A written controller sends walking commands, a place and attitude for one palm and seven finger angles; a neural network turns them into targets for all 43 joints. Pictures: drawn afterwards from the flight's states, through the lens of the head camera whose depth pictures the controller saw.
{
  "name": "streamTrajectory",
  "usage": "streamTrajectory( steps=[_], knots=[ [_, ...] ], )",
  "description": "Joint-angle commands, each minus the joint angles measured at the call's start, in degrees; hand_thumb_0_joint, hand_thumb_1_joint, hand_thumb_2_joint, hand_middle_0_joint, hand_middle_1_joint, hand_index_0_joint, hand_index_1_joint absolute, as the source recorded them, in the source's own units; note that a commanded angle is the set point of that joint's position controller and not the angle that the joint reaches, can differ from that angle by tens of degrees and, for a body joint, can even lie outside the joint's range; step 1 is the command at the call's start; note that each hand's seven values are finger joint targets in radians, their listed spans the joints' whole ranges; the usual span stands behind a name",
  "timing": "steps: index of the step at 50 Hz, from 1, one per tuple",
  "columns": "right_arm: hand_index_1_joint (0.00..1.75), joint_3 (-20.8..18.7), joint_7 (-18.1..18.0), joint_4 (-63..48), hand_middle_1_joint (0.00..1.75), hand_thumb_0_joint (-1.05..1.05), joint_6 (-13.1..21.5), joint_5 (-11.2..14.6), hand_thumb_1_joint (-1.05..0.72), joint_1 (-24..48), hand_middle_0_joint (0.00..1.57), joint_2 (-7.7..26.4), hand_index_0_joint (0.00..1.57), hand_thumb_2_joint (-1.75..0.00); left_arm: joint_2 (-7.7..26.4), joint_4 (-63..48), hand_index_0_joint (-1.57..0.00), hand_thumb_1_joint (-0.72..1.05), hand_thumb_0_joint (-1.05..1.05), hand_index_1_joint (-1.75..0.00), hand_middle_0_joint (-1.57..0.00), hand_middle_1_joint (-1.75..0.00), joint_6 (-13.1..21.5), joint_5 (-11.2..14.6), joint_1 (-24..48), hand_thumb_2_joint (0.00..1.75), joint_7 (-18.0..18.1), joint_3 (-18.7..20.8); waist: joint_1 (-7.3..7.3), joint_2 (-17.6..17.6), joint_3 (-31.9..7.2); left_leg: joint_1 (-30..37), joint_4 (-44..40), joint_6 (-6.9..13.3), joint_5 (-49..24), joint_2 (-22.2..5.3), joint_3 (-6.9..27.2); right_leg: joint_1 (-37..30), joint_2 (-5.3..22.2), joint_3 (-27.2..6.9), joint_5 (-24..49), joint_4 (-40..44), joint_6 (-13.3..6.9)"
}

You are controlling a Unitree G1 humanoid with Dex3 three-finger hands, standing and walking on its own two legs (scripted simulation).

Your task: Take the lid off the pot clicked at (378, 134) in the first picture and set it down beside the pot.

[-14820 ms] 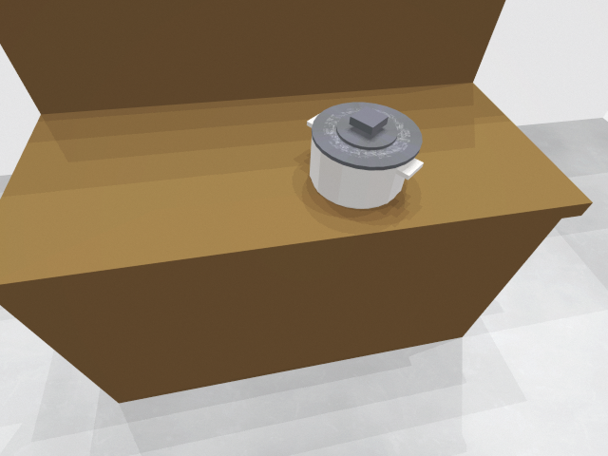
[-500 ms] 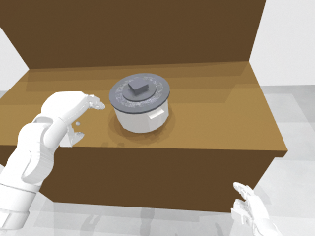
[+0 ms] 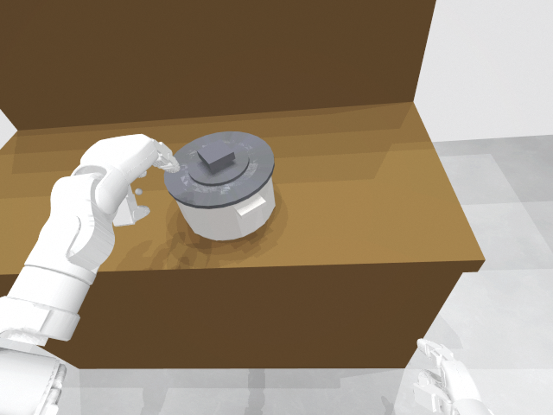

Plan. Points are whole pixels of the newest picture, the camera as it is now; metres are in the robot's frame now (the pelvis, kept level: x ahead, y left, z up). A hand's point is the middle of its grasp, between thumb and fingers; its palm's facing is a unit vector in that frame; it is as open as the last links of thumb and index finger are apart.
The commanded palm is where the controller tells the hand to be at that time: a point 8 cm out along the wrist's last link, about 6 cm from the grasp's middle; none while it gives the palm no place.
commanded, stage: move the open hand above the knob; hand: left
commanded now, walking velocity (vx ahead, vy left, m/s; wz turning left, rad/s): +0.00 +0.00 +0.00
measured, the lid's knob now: (216, 154) +0.53 +0.15 +0.09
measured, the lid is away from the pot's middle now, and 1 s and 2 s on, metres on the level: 0.01 0.01 0.01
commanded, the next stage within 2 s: lower the open fingers around the knob in 1.80 s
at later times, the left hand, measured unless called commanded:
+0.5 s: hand (178, 160) +0.44 +0.18 +0.16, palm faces -0.22 -0.06 -0.97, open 10.2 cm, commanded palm +0.43 +0.18 +0.23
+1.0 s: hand (215, 130) +0.50 +0.13 +0.16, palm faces -0.28 -0.05 -0.96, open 10.2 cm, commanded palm +0.49 +0.15 +0.23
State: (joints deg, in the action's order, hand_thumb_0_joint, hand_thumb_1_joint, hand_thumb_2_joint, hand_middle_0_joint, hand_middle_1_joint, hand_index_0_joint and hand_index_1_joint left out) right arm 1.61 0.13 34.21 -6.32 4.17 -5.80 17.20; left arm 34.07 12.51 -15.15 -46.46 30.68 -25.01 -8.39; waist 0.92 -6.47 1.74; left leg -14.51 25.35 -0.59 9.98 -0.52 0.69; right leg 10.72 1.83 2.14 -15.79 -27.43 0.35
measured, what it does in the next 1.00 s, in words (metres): stands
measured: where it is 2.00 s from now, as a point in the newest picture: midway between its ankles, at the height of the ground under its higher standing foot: outside the picture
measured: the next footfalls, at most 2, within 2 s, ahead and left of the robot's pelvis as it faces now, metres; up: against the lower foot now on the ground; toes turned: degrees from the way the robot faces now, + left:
none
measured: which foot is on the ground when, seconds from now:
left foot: down 0.00-1.00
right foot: down 0.00-1.00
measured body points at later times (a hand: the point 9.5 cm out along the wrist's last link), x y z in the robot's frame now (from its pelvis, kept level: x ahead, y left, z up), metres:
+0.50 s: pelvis +0.01 +0.01 +0.00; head +0.04 -0.03 +0.45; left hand +0.44 +0.18 +0.21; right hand +0.19 -0.23 -0.12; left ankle +0.04 +0.13 -0.74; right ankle -0.01 -0.12 -0.74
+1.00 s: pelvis +0.02 +0.00 +0.00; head +0.06 -0.04 +0.45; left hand +0.51 +0.13 +0.22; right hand +0.12 -0.26 -0.14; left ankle +0.04 +0.13 -0.74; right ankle -0.01 -0.12 -0.74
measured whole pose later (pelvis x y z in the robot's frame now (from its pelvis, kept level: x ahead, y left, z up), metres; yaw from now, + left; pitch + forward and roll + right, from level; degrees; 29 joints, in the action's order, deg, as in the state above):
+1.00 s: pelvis +0.02 +0.00 +0.00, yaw -1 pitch +5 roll +1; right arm 0.3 -0.9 38.9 -6.2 3.7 -12.5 16.9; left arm 24.1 47.0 -16.9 -51.2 61.0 -21.9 -14.8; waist -4.4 -4.9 -0.5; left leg -18.6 25.2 -0.1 11.4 -0.4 -0.8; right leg 15.3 2.0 0.6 -16.6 -27.2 0.7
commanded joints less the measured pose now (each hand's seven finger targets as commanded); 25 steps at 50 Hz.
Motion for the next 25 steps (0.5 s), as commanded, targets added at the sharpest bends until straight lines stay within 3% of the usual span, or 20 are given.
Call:
streamTrajectory(
  steps=[1, 2, 4, 5, 6, 8, 10, 14, 15, 17, 19, 22, 25],
  knots=[
    [0.30, -2.4, -0.3, -10.3, 0.30, 0.00, 2.8, 0.2, -0.90, 9.4, 0.20, 5.6, 0.20, -0.90, 13.0, -14.1, -0.84, -0.33, 0.00, -0.08, -0.84, -0.08, 0.9, -1.3, 29.4, 1.50, 1.2, 5.7, -0.68, 5.1, -19.6, 11.6, -0.8, 4.0, -8.9, 4.0, -1.1, -1.7, -2.4, 0.2, 16.3, 4.0, -1.4],
    [0.30, -2.5, -0.3, -10.7, 0.30, 0.00, 3.3, 0.0, -0.90, 9.3, 0.20, 5.3, 0.20, -0.90, 13.7, -16.3, -0.84, -0.33, 0.00, -0.08, -0.84, -0.08, 1.6, -1.0, 31.1, 1.50, 1.3, 6.3, -0.52, 3.3, -22.1, 13.3, -0.4, 4.1, -10.9, 4.0, -0.6, -2.5, -2.5, 0.1, 17.9, 3.5, -1.5],
    [0.30, -2.6, -0.6, -9.8, 0.30, 0.00, 3.5, -0.4, -0.90, 8.0, 0.20, 5.7, 0.20, -0.90, 17.8, -15.3, -0.84, -0.33, 0.00, -0.08, -0.84, -0.08, 2.4, -1.3, 31.3, 1.50, 2.2, 10.3, -0.31, 2.7, -24.2, 14.2, 0.1, 4.1, -13.0, 3.8, -0.3, -3.7, -2.8, 0.0, 19.4, 3.2, -1.8],
    [0.30, -2.4, -0.7, -9.3, 0.30, 0.00, 3.5, -0.6, -0.90, 7.0, 0.20, 5.4, 0.20, -0.90, 19.1, -12.8, -0.84, -0.33, 0.00, -0.08, -0.84, -0.08, 2.5, -1.9, 30.8, 1.50, 2.5, 11.7, 0.06, 4.0, -24.4, 13.5, -0.2, 4.1, -13.4, 3.8, -0.6, -4.4, -2.7, -0.1, 19.8, 3.2, -1.7],
    [0.30, -2.3, -0.8, -8.5, 0.30, 0.00, 3.1, -0.5, -0.90, 6.3, 0.20, 5.6, 0.20, -0.90, 18.8, -8.1, -0.84, -0.33, 0.00, -0.08, -0.84, -0.08, 2.4, -2.0, 29.4, 1.50, 2.7, 12.0, 0.00, 5.5, -21.9, 11.7, -0.5, 3.9, -12.8, 3.6, -0.8, -3.6, -2.7, 0.3, 19.5, 3.2, -1.7],
    [0.30, -2.2, -0.5, -7.5, 0.30, 0.00, 2.4, 0.1, -0.90, 5.2, 0.20, 5.6, 0.20, -0.90, 13.5, -0.5, -0.84, -0.33, 0.00, -0.08, -0.84, -0.08, 1.2, -2.0, 27.7, 1.50, 3.1, 8.0, -0.53, 7.5, -16.5, 9.1, -1.1, 3.6, -10.7, 3.4, -1.3, -0.6, -2.7, 1.0, 17.6, 3.7, -1.6],
    [0.30, -2.4, 0.0, -7.7, 0.30, 0.00, 2.0, 0.4, -0.90, 5.1, 0.20, 6.0, 0.20, -0.90, 11.2, 1.6, -0.84, -0.33, 0.00, -0.08, -0.84, -0.08, 0.1, -1.6, 26.8, 1.50, 3.2, 6.3, -0.36, 8.8, -15.6, 8.2, -1.5, 3.5, -9.5, 3.3, -1.7, -0.2, -2.5, 1.1, 16.8, 4.0, -1.5],
    [0.30, -3.0, 0.8, -10.0, 0.30, 0.00, 2.4, 0.3, -0.90, 7.6, 0.20, 5.4, 0.20, -0.90, 6.9, -10.5, -0.84, -0.33, 0.00, -0.08, -0.84, -0.08, -0.4, -1.9, 34.0, 1.50, 2.7, 1.8, -1.03, 3.6, -24.1, 13.8, 0.6, 4.0, -15.6, 3.6, -1.0, -2.2, -2.6, 0.7, 21.9, 2.3, -2.1],
    [0.30, -2.9, 0.9, -9.9, 0.30, 0.00, 2.5, 0.2, -0.90, 7.3, 0.20, 5.2, 0.20, -0.90, 7.8, -11.0, -0.84, -0.33, 0.00, -0.08, -0.84, -0.08, -0.5, -2.3, 35.0, 1.50, 2.7, 1.9, -1.17, 2.9, -25.8, 14.7, 0.6, 3.9, -16.6, 3.5, -0.6, -2.4, -2.8, 0.6, 22.1, 2.1, -2.1],
    [0.30, -3.0, 0.5, -8.3, 0.30, 0.00, 2.2, 0.1, -0.90, 5.7, 0.20, 5.7, 0.20, -0.90, 10.3, -7.0, -0.84, -0.33, 0.00, -0.08, -0.84, -0.08, -1.0, -3.1, 38.1, 1.50, 3.0, 3.8, -1.82, 4.9, -23.8, 13.7, 0.8, 4.0, -16.0, 3.4, -0.4, -1.3, -3.1, 0.9, 22.3, 2.3, -2.1],
    [0.30, -2.6, 0.1, -7.2, 0.30, 0.00, 1.9, 0.2, -0.90, 4.3, 0.20, 6.4, 0.20, -0.90, 14.7, -0.9, -0.84, -0.33, 0.00, -0.08, -0.84, -0.08, -1.2, -3.5, 37.4, 1.50, 3.7, 7.7, -1.39, 6.8, -21.5, 10.9, 0.0, 3.8, -13.8, 3.4, -0.8, -1.7, -3.2, 0.9, 21.0, 2.6, -2.1],
    [0.30, -2.5, 0.0, -6.5, 0.30, 0.00, 1.9, 0.5, -0.90, 3.8, 0.20, 5.5, 0.20, -0.90, 8.2, 2.8, -0.84, -0.33, 0.00, -0.08, -0.84, -0.08, -1.9, -3.4, 40.5, 1.50, 4.3, 2.5, -1.86, 6.9, -20.3, 10.7, -0.6, 3.7, -12.8, 3.1, -0.9, 0.4, -3.0, 1.5, 18.8, 2.5, -2.1],
    [0.30, -2.7, 0.6, -7.2, 0.30, 0.00, 2.1, 0.2, -0.90, 4.5, 0.20, 5.2, 0.20, -0.90, 4.7, 0.3, -0.84, -0.33, 0.00, -0.08, -0.84, -0.08, -2.2, -3.3, 42.4, 1.50, 4.6, -0.1, -1.86, 4.5, -25.4, 13.7, 0.4, 3.6, -16.6, 3.2, -0.4, -0.3, -3.0, 1.3, 21.1, 1.5, -2.4]
  ],
)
